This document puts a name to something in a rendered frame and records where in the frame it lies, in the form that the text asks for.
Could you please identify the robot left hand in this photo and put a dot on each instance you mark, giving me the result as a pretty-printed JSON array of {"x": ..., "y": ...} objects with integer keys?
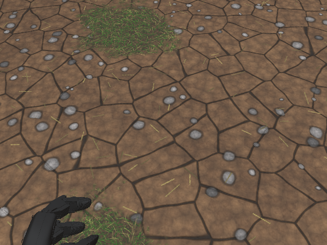
[{"x": 45, "y": 229}]

